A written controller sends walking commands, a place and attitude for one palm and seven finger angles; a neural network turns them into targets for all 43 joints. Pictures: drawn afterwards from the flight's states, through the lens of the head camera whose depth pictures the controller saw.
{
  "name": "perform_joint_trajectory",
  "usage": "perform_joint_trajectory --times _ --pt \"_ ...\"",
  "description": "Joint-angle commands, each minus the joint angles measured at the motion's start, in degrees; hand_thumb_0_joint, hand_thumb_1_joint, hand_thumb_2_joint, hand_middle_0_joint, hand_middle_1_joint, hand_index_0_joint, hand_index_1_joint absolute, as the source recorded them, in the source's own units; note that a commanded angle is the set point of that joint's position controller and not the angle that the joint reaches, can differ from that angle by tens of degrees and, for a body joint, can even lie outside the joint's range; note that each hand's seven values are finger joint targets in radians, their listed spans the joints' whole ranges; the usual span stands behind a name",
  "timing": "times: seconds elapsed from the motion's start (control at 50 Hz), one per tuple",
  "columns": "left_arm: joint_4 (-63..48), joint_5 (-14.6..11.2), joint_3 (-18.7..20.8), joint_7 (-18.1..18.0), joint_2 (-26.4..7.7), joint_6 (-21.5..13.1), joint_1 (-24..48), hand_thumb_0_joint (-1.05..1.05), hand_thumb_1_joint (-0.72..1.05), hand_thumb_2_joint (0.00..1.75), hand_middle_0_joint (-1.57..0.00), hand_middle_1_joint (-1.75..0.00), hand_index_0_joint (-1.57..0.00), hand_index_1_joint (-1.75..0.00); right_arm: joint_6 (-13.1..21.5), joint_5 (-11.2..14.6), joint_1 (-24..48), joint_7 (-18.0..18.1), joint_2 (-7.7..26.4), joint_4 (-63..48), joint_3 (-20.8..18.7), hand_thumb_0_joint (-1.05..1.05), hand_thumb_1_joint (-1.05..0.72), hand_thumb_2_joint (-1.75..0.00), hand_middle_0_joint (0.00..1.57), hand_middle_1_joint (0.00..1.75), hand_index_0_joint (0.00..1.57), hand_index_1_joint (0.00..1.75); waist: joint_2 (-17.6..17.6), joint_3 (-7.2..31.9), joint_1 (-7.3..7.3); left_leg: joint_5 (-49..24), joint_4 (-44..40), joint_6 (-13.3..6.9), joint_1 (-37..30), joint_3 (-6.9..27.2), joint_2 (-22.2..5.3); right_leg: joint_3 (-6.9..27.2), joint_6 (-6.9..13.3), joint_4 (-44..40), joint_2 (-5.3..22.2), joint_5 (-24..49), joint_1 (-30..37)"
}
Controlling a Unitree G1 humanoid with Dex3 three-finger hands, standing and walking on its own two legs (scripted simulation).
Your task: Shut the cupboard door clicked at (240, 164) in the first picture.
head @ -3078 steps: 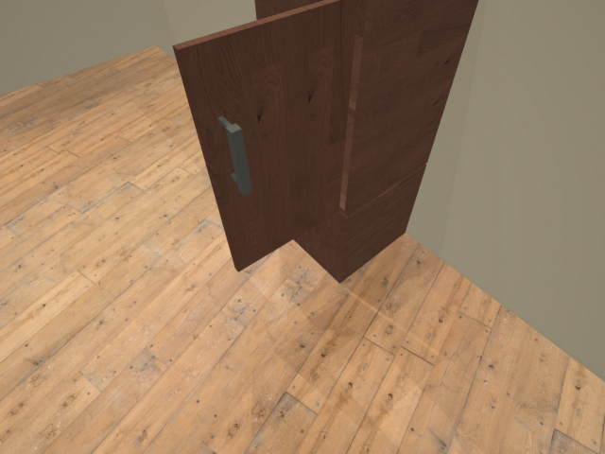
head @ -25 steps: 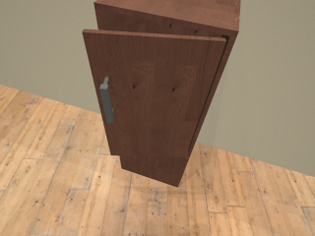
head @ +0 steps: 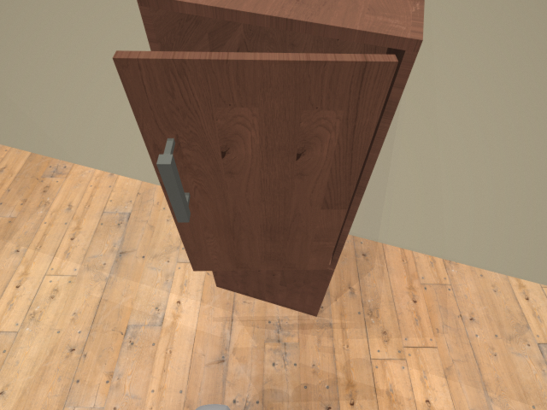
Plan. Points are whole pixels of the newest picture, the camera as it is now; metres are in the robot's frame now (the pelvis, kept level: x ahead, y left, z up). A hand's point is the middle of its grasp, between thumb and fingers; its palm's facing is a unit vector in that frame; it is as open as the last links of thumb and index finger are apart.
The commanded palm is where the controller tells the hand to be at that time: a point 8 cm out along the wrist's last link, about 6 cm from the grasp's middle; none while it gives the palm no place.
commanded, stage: come to a stop and stand still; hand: left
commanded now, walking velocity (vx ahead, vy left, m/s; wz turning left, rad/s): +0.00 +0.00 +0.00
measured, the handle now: (177, 182) +0.44 +0.20 +0.05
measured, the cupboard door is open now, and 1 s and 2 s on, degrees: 18 18 18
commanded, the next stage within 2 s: look again from close up in 0.62 s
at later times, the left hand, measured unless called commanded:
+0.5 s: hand out of the picture -0.02 +0.18 -0.17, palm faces +0.01 -0.99 -0.16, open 7.3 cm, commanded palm none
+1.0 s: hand out of the picture -0.06 +0.19 -0.18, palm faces +0.04 -0.99 -0.16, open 7.4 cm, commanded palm none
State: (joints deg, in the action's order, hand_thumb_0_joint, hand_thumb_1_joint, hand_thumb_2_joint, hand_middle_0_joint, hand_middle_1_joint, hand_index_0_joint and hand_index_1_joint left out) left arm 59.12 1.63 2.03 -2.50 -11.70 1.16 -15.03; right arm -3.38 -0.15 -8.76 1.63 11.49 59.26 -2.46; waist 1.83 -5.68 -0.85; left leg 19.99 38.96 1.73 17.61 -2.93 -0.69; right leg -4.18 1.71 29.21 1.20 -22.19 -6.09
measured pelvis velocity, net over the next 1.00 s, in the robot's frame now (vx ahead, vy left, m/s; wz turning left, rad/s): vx -0.05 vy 0.03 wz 0.01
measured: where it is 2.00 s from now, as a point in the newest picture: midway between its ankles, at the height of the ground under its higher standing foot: outside the picture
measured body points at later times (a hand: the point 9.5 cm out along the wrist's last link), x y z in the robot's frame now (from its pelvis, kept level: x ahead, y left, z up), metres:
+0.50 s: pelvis -0.02 +0.01 +0.01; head -0.02 +0.03 +0.46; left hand -0.02 +0.23 -0.16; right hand -0.03 -0.21 -0.15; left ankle +0.00 +0.13 -0.73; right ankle -0.07 -0.10 -0.73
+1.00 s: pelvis -0.05 +0.03 +0.00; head -0.07 +0.04 +0.45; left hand -0.06 +0.25 -0.17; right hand -0.03 -0.19 -0.15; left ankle +0.00 +0.13 -0.73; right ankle -0.07 -0.10 -0.73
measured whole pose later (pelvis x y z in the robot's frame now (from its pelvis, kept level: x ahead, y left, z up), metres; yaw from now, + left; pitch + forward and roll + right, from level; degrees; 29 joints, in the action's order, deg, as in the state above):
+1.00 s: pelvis -0.05 +0.03 +0.00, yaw +1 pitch -3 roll -1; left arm 61.1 1.2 -0.8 -2.5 -7.7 -0.7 -19.4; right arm 0.1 -0.6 -16.9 1.6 9.1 60.3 -0.4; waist 0.1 -0.9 0.0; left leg 12.1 31.5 -2.3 16.4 -3.0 -0.2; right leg -3.8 -0.8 29.7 1.6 -18.2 -8.3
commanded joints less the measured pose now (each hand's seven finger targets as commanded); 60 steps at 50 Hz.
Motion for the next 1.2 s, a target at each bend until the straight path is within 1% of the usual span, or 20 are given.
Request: perform_joint_trajectory --times 0.0,0.02,0.04,0.06,0.1,0.14,0.2,0.42,0.68,0.7,0.72,0.74,0.76,0.78,0.8,0.82,0.86,0.9,0.98,1.18 --pt "-1.9 -1.4 0.8 -0.6 -5.3 -0.4 -3.8 0.00 0.90 0.90 -0.20 -0.30 -0.20 -0.30 2.9 -0.9 -7.2 0.1 7.5 -0.6 -0.5 0.00 -0.90 -0.90 0.20 0.30 0.20 0.30 -5.5 10.8 0.79 -44.4 -12.0 -5.9 -15.5 9.5 -11.0 3.4 -0.7 4.7 5.0 25.0 -3.6" --pt "-2.0 -0.8 0.3 -0.9 -3.5 -0.1 -4.0 0.00 0.90 0.90 -0.20 -0.30 -0.20 -0.30 2.8 -0.7 -7.8 0.2 8.2 -0.4 -0.8 0.00 -0.90 -0.90 0.20 0.30 0.20 0.30 -7.3 8.9 0.66 -47.2 -13.0 -8.6 -12.1 11.7 -14.5 2.8 -1.2 5.1 2.8 7.5 -2.8" --pt "-1.8 -1.1 0.1 -0.8 -3.5 0.2 -2.9 0.00 0.90 0.90 -0.20 -0.30 -0.20 -0.30 3.1 -0.7 -6.0 0.6 8.3 -0.3 -0.3 0.00 -0.90 -0.90 0.20 0.30 0.20 0.30 -10.5 7.2 -0.04 -48.5 -15.2 -10.0 -10.1 13.7 -15.0 2.5 -1.7 5.3 2.0 -0.6 -3.5" --pt "-1.5 -1.3 0.0 -0.6 -3.8 0.7 -1.4 0.00 0.90 0.90 -0.20 -0.30 -0.20 -0.30 3.3 -0.7 -5.3 1.0 7.9 -0.2 0.0 0.00 -0.90 -0.90 0.20 0.30 0.20 0.30 -12.1 4.7 -0.01 -47.0 -17.5 -10.4 -7.5 14.7 -14.7 2.8 -1.8 6.0 1.8 -2.6 -3.2" --pt "-0.3 -1.4 -0.2 -0.2 -4.0 0.9 -2.0 0.00 0.90 0.90 -0.20 -0.30 -0.20 -0.30 3.4 -0.7 -4.2 1.2 7.1 0.1 0.5 0.00 -0.90 -0.90 0.20 0.30 0.20 0.30 -11.6 4.9 -0.88 -40.5 -18.9 -9.7 -7.2 13.4 -13.3 4.0 -1.4 2.8 2.4 -1.5 -1.7" --pt "1.4 -1.2 -0.4 0.1 -4.1 0.3 -3.4 0.00 0.90 0.90 -0.20 -0.30 -0.20 -0.30 3.5 -0.3 -3.1 1.1 6.5 0.1 0.7 0.00 -0.90 -0.90 0.20 0.30 0.20 0.30 -7.7 5.9 -1.50 -30.4 -17.8 -6.9 -6.3 10.5 -10.1 4.8 -1.0 -5.2 3.2 8.0 1.6" --pt "2.4 -1.2 -0.8 0.5 -4.7 -0.9 -1.3 0.00 0.90 0.90 -0.20 -0.30 -0.20 -0.30 3.1 -0.1 -4.9 0.4 4.4 1.6 0.9 0.00 -0.90 -0.90 0.20 0.30 0.20 0.30 0.7 3.6 0.89 -16.8 -17.4 -2.5 -8.0 5.6 -5.2 7.9 0.6 -11.2 6.6 16.0 -1.3" --pt "4.7 -1.2 -1.3 0.4 -2.5 -1.3 -3.8 0.00 0.90 0.90 -0.20 -0.30 -0.20 -0.30 3.7 -0.3 -9.4 0.4 2.6 5.2 1.6 0.00 -0.90 -0.90 0.20 0.30 0.20 0.30 -0.8 -0.9 0.88 -12.6 -21.3 -2.4 -7.5 4.9 -5.1 6.6 0.1 -14.3 5.3 10.2 -2.4" --pt "6.7 -1.3 -1.7 0.0 0.4 -1.6 -8.2 0.00 0.90 0.90 -0.20 -0.30 -0.20 -0.30 4.1 -0.3 -12.5 0.9 0.7 6.4 1.6 0.00 -0.90 -0.90 0.20 0.30 0.20 0.30 -2.0 -0.1 1.13 -14.6 -20.2 -2.7 -8.4 5.0 -4.9 6.4 0.1 -13.5 5.1 11.6 -3.1" --pt "5.9 0.3 -2.5 -1.9 -1.1 -4.5 -9.5 0.00 0.90 0.90 -0.20 -0.30 -0.20 -0.30 5.8 -0.1 -6.2 -0.3 2.2 2.1 2.4 0.00 -0.90 -0.90 0.20 0.30 0.20 0.30 -7.2 0.2 -0.73 -26.4 -7.2 -1.6 -4.9 3.2 -5.1 8.3 -0.2 -10.8 7.7 35.5 -5.4" --pt "4.8 -0.2 -1.7 -1.9 -3.9 -5.1 -9.4 0.00 0.90 0.90 -0.20 -0.30 -0.20 -0.30 6.1 -0.1 -7.5 -0.3 0.8 0.1 2.6 0.00 -0.90 -0.90 0.20 0.30 0.20 0.30 -8.2 1.0 2.06 -26.8 -8.4 -1.7 -5.1 2.9 -3.6 6.8 0.0 -7.9 8.9 50.2 -3.4" --pt "3.9 -0.6 -1.7 -1.7 -2.8 -5.0 -10.8 0.00 0.90 0.90 -0.20 -0.30 -0.20 -0.30 6.3 -0.5 -12.5 0.0 -0.4 0.6 2.4 0.00 -0.90 -0.90 0.20 0.30 0.20 0.30 -4.3 7.4 2.11 -23.3 -9.0 -2.9 -7.0 3.2 -4.1 6.2 0.9 -3.7 8.2 47.1 0.2" --pt "3.6 -1.0 -1.8 -1.4 -1.6 -4.8 -10.4 0.00 0.90 0.90 -0.20 -0.30 -0.20 -0.30 6.3 -0.4 -13.6 0.3 0.5 0.5 2.1 0.00 -0.90 -0.90 0.20 0.30 0.20 0.30 -1.0 12.9 2.05 -25.7 -8.5 -3.6 -8.3 4.1 -4.6 5.4 0.8 -2.7 7.3 43.4 2.7" --pt "3.1 -1.1 -1.9 -1.3 -1.1 -4.5 -10.3 0.00 0.90 0.90 -0.20 -0.30 -0.20 -0.30 6.1 -0.2 -13.1 0.5 1.2 0.2 1.8 0.00 -0.90 -0.90 0.20 0.30 0.20 0.30 1.0 13.3 1.78 -26.0 -8.8 -3.9 -8.7 4.5 -5.2 5.3 0.7 -2.6 6.7 38.3 1.9" --pt "2.6 -1.0 -2.0 -1.2 -0.6 -4.1 -9.8 0.00 0.90 0.90 -0.20 -0.30 -0.20 -0.30 5.8 -0.1 -12.7 0.5 1.7 -0.1 1.6 0.00 -0.90 -0.90 0.20 0.30 0.20 0.30 0.8 11.1 1.77 -24.5 -9.5 -4.1 -7.7 4.9 -5.4 5.2 0.7 -3.1 6.2 31.4 -0.2" --pt "2.1 -0.8 -1.9 -1.1 -0.3 -3.6 -9.3 0.00 0.90 0.90 -0.20 -0.30 -0.20 -0.30 5.8 -0.3 -12.1 0.5 1.6 -0.3 1.6 0.00 -0.90 -0.90 0.20 0.30 0.20 0.30 -2.3 7.5 1.38 -24.5 -10.2 -4.1 -6.1 5.1 -5.4 4.9 0.7 -3.5 5.5 25.5 -2.1" --pt "1.5 -0.7 -1.9 -0.8 -0.3 -2.8 -9.0 0.00 0.90 0.90 -0.20 -0.30 -0.20 -0.30 5.1 -0.4 -10.8 0.3 1.9 -0.9 1.5 0.00 -0.90 -0.90 0.20 0.30 0.20 0.30 -0.9 1.3 1.08 -16.8 -12.5 -4.3 -2.3 6.2 -5.1 5.2 0.8 -5.1 4.5 13.6 -6.2" --pt "0.8 -0.6 -2.0 -0.5 -0.6 -2.4 -8.7 0.00 0.90 0.90 -0.20 -0.30 -0.20 -0.30 4.6 -0.5 -9.9 -0.1 2.4 -1.8 1.2 0.00 -0.90 -0.90 0.20 0.30 0.20 0.30 -0.7 -1.7 1.05 -6.5 -15.3 -4.2 0.2 7.0 -4.5 5.9 0.9 -6.6 4.0 3.4 -9.3" --pt "-0.6 -0.3 -1.7 -0.2 -1.8 -1.8 -8.7 0.00 0.90 0.90 -0.20 -0.30 -0.20 -0.30 3.9 -0.9 -9.5 -0.6 3.3 -2.8 0.8 0.00 -0.90 -0.90 0.20 0.30 0.20 0.30 -1.8 -2.9 1.06 4.7 -18.9 -4.1 2.8 8.5 -3.9 6.0 0.8 -7.3 3.6 -4.6 -11.8" --pt "-2.1 -0.2 -1.6 0.2 -2.7 -1.7 -10.8 0.00 0.90 0.90 -0.20 -0.30 -0.20 -0.30 3.9 -0.9 -9.2 -0.9 4.8 -3.5 0.5 0.00 -0.90 -0.90 0.20 0.30 0.20 0.30 -3.2 -0.7 0.32 8.3 -22.2 -4.3 4.2 10.1 -4.7 5.3 0.3 -7.2 3.2 -2.7 -10.5"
